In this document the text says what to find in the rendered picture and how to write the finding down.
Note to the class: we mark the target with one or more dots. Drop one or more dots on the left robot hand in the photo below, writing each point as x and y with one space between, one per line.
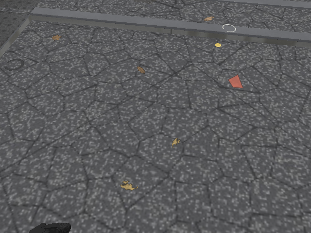
60 227

